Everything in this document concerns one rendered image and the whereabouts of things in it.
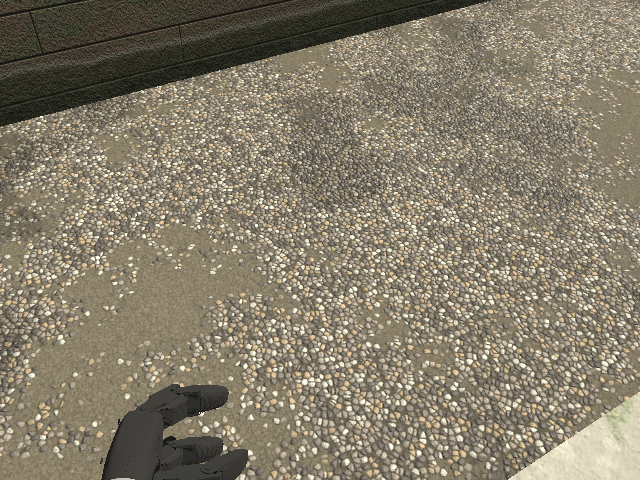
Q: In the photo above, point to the left robot hand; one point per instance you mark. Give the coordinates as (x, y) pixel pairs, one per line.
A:
(139, 452)

